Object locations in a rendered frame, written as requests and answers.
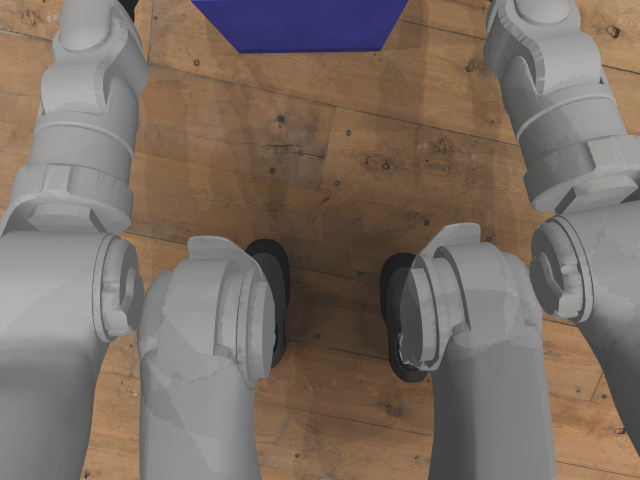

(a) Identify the robot left forearm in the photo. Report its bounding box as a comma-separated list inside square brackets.
[0, 0, 150, 239]

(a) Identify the left robot upper arm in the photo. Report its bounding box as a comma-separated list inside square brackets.
[0, 231, 145, 480]

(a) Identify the robot left foot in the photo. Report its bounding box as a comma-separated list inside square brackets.
[245, 239, 290, 368]

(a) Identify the right robot upper arm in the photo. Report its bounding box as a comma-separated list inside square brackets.
[529, 200, 640, 457]

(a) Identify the right robot thigh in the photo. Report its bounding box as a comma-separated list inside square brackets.
[402, 242, 557, 480]

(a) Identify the carton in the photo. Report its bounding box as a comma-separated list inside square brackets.
[191, 0, 409, 54]

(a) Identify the robot right forearm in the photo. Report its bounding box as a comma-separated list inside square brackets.
[483, 0, 640, 215]

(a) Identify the robot left hand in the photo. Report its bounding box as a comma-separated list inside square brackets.
[118, 0, 139, 23]

